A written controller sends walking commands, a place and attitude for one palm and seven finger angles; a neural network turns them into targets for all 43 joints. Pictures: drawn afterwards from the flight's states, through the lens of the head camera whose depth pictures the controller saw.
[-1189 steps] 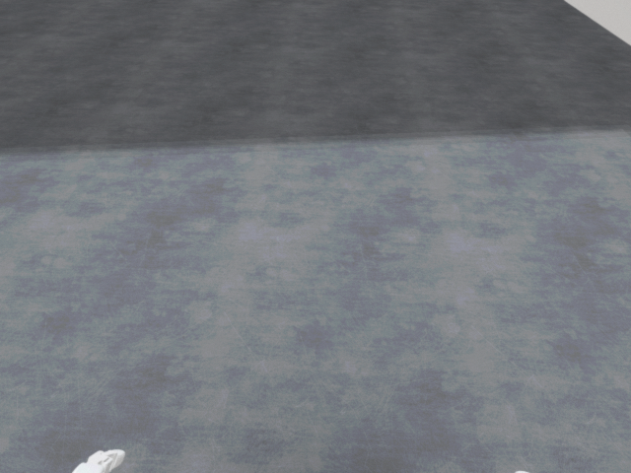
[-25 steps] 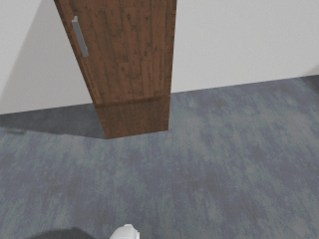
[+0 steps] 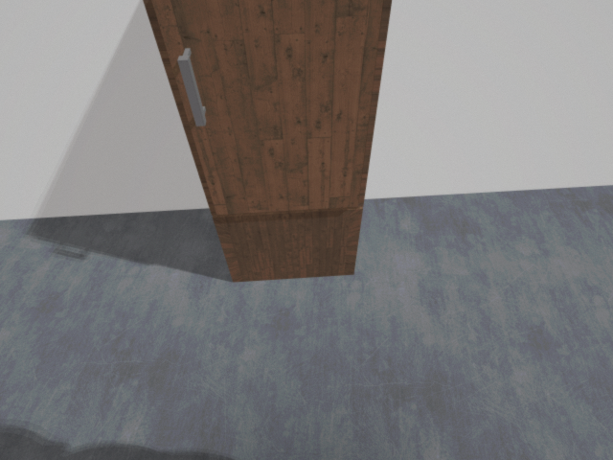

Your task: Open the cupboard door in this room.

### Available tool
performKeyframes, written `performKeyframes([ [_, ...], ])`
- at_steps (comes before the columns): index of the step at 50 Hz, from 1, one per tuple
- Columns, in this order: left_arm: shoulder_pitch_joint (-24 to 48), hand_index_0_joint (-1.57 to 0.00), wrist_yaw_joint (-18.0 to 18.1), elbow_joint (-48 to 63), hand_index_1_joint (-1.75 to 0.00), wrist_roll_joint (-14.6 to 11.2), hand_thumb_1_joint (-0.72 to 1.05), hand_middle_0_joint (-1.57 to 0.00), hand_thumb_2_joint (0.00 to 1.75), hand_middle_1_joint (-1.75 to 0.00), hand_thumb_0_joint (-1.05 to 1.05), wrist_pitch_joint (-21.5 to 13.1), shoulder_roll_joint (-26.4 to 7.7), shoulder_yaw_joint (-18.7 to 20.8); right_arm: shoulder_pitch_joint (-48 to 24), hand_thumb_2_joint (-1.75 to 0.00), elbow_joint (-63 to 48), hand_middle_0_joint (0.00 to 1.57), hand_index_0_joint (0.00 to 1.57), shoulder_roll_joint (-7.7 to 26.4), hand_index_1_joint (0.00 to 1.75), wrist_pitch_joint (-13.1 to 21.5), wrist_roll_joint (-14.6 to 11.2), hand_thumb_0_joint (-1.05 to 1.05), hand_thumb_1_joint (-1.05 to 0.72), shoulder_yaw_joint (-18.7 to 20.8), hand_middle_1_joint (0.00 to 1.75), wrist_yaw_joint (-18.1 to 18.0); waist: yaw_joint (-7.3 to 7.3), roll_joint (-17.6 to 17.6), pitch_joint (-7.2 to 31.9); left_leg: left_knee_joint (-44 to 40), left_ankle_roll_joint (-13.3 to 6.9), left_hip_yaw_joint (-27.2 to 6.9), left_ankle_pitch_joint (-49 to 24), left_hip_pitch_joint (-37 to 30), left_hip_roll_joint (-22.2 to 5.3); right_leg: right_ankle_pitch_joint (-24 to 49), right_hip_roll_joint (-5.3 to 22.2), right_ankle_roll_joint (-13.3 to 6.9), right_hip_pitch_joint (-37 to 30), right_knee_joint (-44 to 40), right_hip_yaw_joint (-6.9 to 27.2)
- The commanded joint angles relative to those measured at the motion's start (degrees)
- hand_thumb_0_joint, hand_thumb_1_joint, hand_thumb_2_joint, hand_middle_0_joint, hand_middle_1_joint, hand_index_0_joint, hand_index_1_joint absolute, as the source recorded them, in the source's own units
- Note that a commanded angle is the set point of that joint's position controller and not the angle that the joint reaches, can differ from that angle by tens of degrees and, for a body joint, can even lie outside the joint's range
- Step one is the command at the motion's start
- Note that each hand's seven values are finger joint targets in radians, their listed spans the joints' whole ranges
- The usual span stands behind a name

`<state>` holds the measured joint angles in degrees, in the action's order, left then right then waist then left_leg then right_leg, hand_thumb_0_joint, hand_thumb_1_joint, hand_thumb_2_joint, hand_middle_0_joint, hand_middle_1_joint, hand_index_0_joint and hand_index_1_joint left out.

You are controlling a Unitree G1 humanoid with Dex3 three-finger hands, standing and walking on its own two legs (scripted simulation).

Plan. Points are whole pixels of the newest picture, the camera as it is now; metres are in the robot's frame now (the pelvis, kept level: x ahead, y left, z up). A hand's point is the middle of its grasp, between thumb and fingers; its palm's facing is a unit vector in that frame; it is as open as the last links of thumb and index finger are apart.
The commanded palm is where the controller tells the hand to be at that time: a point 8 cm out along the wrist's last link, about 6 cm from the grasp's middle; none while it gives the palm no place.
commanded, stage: take the last steps up to it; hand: left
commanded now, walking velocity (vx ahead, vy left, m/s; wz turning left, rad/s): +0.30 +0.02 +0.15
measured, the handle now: (194, 88) +0.80 +0.28 +0.07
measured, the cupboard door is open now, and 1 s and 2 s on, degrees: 0 0 0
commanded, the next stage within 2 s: come to a stop and stand still in 0.82 s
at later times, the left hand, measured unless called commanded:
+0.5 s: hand out of the picture +0.02 +0.21 -0.17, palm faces +0.10 -0.98 -0.15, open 7.4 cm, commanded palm none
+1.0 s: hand (203, 382) +0.27 +0.19 -0.16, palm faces +0.10 -0.98 -0.19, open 7.2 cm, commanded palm none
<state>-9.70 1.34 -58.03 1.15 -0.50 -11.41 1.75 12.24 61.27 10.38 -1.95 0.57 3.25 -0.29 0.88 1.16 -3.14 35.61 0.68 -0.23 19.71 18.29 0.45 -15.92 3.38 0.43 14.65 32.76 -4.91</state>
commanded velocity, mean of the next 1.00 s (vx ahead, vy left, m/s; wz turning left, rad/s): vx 0.19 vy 0.00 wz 0.03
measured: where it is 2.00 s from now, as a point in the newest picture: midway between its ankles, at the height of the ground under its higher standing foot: outside the picture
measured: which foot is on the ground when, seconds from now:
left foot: up 0.00-0.30, down 0.32-0.72, up 0.74-1.00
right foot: down 0.00-0.32, up 0.34-0.68, down 0.70-1.00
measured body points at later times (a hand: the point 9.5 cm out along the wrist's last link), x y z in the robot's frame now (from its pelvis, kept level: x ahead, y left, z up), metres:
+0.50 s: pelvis +0.07 +0.04 +0.01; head +0.09 +0.06 +0.46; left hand +0.02 +0.26 -0.15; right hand +0.09 -0.19 -0.14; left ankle +0.00 +0.14 -0.73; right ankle +0.08 -0.09 -0.67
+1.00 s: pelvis +0.23 +0.01 +0.01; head +0.26 +0.02 +0.46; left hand +0.26 +0.25 -0.15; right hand +0.30 -0.22 -0.15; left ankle +0.26 +0.14 -0.70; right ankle +0.25 -0.09 -0.73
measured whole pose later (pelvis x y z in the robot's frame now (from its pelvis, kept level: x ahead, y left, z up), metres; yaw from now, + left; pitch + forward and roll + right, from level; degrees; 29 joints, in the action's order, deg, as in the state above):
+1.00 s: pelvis +0.23 +0.01 +0.01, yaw +4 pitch +0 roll -1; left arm -11.9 0.8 -61.1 1.3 -3.2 -9.8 2.0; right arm 11.3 61.2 9.9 1.2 0.9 2.8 -0.5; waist -0.3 0.7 -3.7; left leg 45.5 2.0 4.0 18.7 24.5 -5.2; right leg -12.6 1.9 -1.7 11.8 24.9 -10.1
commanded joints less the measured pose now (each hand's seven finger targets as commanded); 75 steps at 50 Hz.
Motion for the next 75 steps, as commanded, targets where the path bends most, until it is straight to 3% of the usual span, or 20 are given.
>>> performKeyframes([
  [1, -3.2, -0.20, 0.7, 2.5, -0.30, 0.2, 0.90, -0.20, 0.90, -0.30, 0.00, -0.2, -9.5, 2.2, -1.6, -0.90, -4.8, 0.20, 0.20, 4.3, 0.30, -0.2, 0.3, 0.00, -0.90, 1.3, 0.30, 0.1, -1.39, -10.0, -2.8, 20.4, 0.3, -1.0, 8.5, 7.0, -2.1, 6.9, 18.6, -9.3, 2.6, -19.1, 16.8],
  [9, -12.4, -0.20, -0.4, -1.5, -0.30, 0.7, 0.90, -0.20, 0.90, -0.30, 0.00, -1.9, -8.9, 2.4, -4.4, -0.90, -5.9, 0.20, 0.20, 2.7, 0.30, 2.1, 0.5, 0.00, -0.90, 0.3, 0.30, 1.2, -5.00, -11.0, -0.7, 7.8, 0.7, 4.4, 6.9, 8.0, -3.4, -0.4, 15.7, -8.6, -8.7, -19.0, 11.7],
  [13, -10.6, -0.20, -0.6, -2.8, -0.30, -0.1, 0.90, -0.20, 0.90, -0.30, 0.00, -1.6, -8.0, 2.2, 2.1, -0.90, -3.2, 0.20, 0.20, 2.0, 0.30, 3.3, 0.4, 0.00, -0.90, -0.3, 0.30, 0.7, -1.39, -9.1, 1.8, -9.8, 0.2, 8.4, -2.2, -8.6, -1.7, -3.8, 11.4, -5.3, -2.3, -14.4, 6.0],
  [14, -9.5, -0.20, -0.8, -2.6, -0.30, -0.4, 0.90, -0.20, 0.90, -0.30, 0.00, -1.4, -6.5, 1.9, 5.3, -0.90, -1.8, 0.20, 0.20, 3.6, 0.30, 3.9, 0.3, 0.00, -0.90, -0.1, 0.30, 0.3, 0.22, -4.1, 2.4, -13.6, -0.1, 6.6, -3.2, -16.3, -3.2, -5.4, 9.1, -3.4, 3.2, -10.8, 3.4],
  [17, -2.1, -0.20, -1.5, 1.3, -0.30, 0.3, 0.90, -0.20, 0.90, -0.30, 0.00, -1.2, -2.0, 0.7, 15.1, -0.90, 0.8, 0.20, 0.20, 11.9, 0.30, 3.8, 0.9, 0.00, -0.90, 2.2, 0.30, -0.6, 5.64, 15.4, -2.0, -26.6, -10.9, -20.4, 9.6, -21.7, -23.8, -16.6, 1.1, 0.7, 23.7, 18.6, -2.6],
  [24, -3.5, -0.20, -2.7, -1.0, -0.30, 0.2, 0.90, -0.20, 0.90, -0.30, 0.00, -1.1, -0.7, 0.9, 10.1, -0.90, 0.7, 0.20, 0.20, 6.3, 0.30, 5.9, 0.5, 0.00, -0.90, 0.7, 0.30, -1.2, 0.39, 5.3, -3.2, -24.8, -10.1, -3.3, -16.4, -17.3, -16.9, -1.8, 4.6, 1.6, 21.3, 22.0, 0.7],
  [31, 0.5, -0.20, -2.8, 1.1, -0.30, -0.1, 0.90, -0.20, 0.90, -0.30, 0.00, -1.2, -0.9, 1.3, 10.6, -0.90, 2.5, 0.20, 0.20, 6.6, 0.30, 5.6, 0.9, 0.00, -0.90, 1.3, 0.30, -1.2, -0.21, 6.3, -4.6, -20.3, -8.5, 0.7, -23.4, -14.2, -16.0, 2.1, 2.1, 0.1, 11.3, 5.1, -2.6],
  [33, -5.2, -0.20, -2.6, -0.5, -0.30, 0.1, 0.90, -0.20, 0.90, -0.30, 0.00, -1.5, -2.0, 1.9, 9.8, -0.90, 2.9, 0.20, 0.20, 6.6, 0.30, 5.4, 0.7, 0.00, -0.90, 1.2, 0.30, -1.3, -3.49, 4.2, -3.0, -13.1, -6.9, 2.5, -27.6, -10.0, -14.6, 5.4, -0.1, -1.0, -0.1, 0.6, -4.1],
  [34, -13.2, -0.20, -2.4, -3.0, -0.30, 0.3, 0.90, -0.20, 0.90, -0.30, 0.00, -2.1, -4.3, 2.4, 9.2, -0.90, 2.8, 0.20, 0.20, 6.4, 0.30, 5.5, 0.3, 0.00, -0.90, 1.1, 0.30, -1.1, -7.27, 0.2, 1.4, -2.8, -5.0, 4.7, -28.0, -7.6, -11.6, 7.8, 0.0, -1.6, -10.4, -3.1, -3.1],
  [36, -23.6, -0.20, -1.0, -5.6, -0.30, 0.0, 0.90, -0.20, 0.90, -0.30, 0.00, -3.1, -13.9, 4.3, 12.4, -0.90, 0.3, 0.20, 0.20, 1.8, 0.30, 5.3, -0.6, 0.00, -0.90, 0.3, 0.30, -0.4, -8.32, -21.5, 10.6, 30.7, -1.7, 6.6, 13.5, 10.5, -0.3, 15.3, 22.9, -10.4, -24.5, -13.9, 28.4],
  [39, -8.7, -0.20, -0.4, -1.3, -0.30, -0.5, 0.90, -0.20, 0.90, -0.30, 0.00, -2.6, -8.5, 3.1, 4.6, -0.90, -0.5, 0.20, 0.20, 2.0, 0.30, 4.2, 0.1, 0.00, -0.90, 0.8, 0.30, 0.0, -4.69, -5.0, -0.5, 38.6, -2.2, -1.1, 4.0, 14.0, -6.9, -5.3, 19.6, -11.0, -5.2, -20.0, 22.1],
  [43, -4.0, -0.20, -0.1, -0.3, -0.30, 0.1, 0.90, -0.20, 0.90, -0.30, 0.00, -3.3, -4.7, 1.8, 9.7, -0.90, 1.1, 0.20, 0.20, -0.4, 0.30, 2.7, 0.7, 0.00, -0.90, 0.0, 0.30, 0.4, -0.08, -7.2, 2.2, 24.8, 0.4, 2.4, 0.3, 6.2, -7.6, 8.7, 14.1, -8.5, 0.7, -20.0, 6.9],
  [49, -5.0, -0.20, 0.1, -1.8, -0.30, 0.0, 0.90, -0.20, 0.90, -0.30, 0.00, -2.8, -5.4, 1.4, 4.4, -0.90, -0.5, 0.20, 0.20, -1.0, 0.30, 3.3, 0.0, 0.00, -0.90, -1.3, 0.30, 0.0, -1.35, -7.9, 2.9, 3.1, 1.8, 4.2, -3.9, 0.9, -5.0, 27.1, 11.7, -8.8, -4.1, -15.3, 3.5],
  [52, -4.3, -0.20, 0.6, -2.3, -0.30, -0.5, 0.90, -0.20, 0.90, -0.30, 0.00, -1.6, -5.4, 1.0, 5.8, -0.90, 0.5, 0.20, 0.20, 1.9, 0.30, 3.7, -0.1, 0.00, -0.90, -1.2, 0.30, -0.3, 0.13, -4.3, 4.1, -10.7, 1.7, 3.3, -23.5, -10.2, -5.8, 22.7, 7.5, -4.0, -1.9, -7.6, 0.2],
  [56, -8.5, -0.20, 1.1, -1.9, -0.30, -0.7, 0.90, -0.20, 0.90, -0.30, 0.00, 1.0, -3.6, 0.5, 2.4, -0.90, -1.1, 0.20, 0.20, 8.5, 0.30, 2.9, -0.2, 0.00, -0.90, 0.4, 0.30, -1.9, -0.77, 16.9, 2.6, -17.1, -9.3, -9.5, -53.6, -10.5, -20.6, -14.0, 0.3, 1.6, 2.3, 9.1, -0.5],
  [59, -8.1, -0.20, 1.0, -1.7, -0.30, -0.5, 0.90, -0.20, 0.90, -0.30, 0.00, 1.9, -4.3, 1.5, -0.2, -0.90, -2.6, 0.20, 0.20, 9.1, 0.30, 1.9, 0.4, 0.00, -0.90, 1.2, 0.30, -2.7, -0.58, 9.8, 4.7, -13.8, -12.5, -7.5, -56.6, -13.7, -21.4, -17.1, -0.2, 1.2, 8.8, 23.6, 5.1],
  [66, -6.0, -0.20, 0.3, 1.6, -0.30, -0.2, 0.90, -0.20, 0.90, -0.30, 0.00, 2.6, -3.1, 2.3, -1.9, -0.90, -4.7, 0.20, 0.20, 8.7, 0.30, 1.5, 0.6, 0.00, -0.90, 2.5, 0.30, -2.0, -0.03, 7.7, 8.6, -14.0, -11.2, -4.1, -40.2, -12.9, -19.0, -13.4, -0.7, 2.4, 9.7, 23.3, 4.5],
  [72, -12.5, -0.20, 0.1, -0.6, -0.30, 0.1, 0.90, -0.20, 0.90, -0.30, 0.00, 1.5, -3.4, 1.6, -4.2, -0.90, -5.0, 0.20, 0.20, 8.0, 0.30, 1.0, 0.3, 0.00, -0.90, 2.7, 0.30, -0.9, -2.87, 5.1, 7.3, -11.7, -5.8, -3.1, -11.6, -0.8, -13.6, 1.6, -0.6, 1.2, -7.6, -7.6, 0.6],
  [74, -7.6, -0.20, 0.4, 1.3, -0.30, 0.8, 0.90, -0.20, 0.90, -0.30, 0.00, 0.9, -10.2, 1.9, -3.6, -0.90, -6.5, 0.20, 0.20, 1.5, 0.30, 0.3, -0.5, 0.00, -0.90, 1.3, 0.30, -0.1, -1.02, -15.5, 0.8, 0.1, 0.7, 3.9, 7.0, 6.5, -3.0, -4.0, 15.4, -5.1, -0.4, -20.6, 18.9],
  [75, -4.5, -0.20, 0.3, 2.9, -0.30, 0.5, 0.90, -0.20, 0.90, -0.30, 0.00, 0.9, -11.2, 2.1, -5.8, -0.90, -6.9, 0.20, 0.20, 3.5, 0.30, -0.6, -0.2, 0.00, -0.90, 1.5, 0.30, 0.0, -2.58, -16.3, -0.7, 8.1, 0.3, 1.3, 9.8, 2.5, -3.0, -13.6, 17.7, -8.6, 9.8, -24.5, 20.9],
])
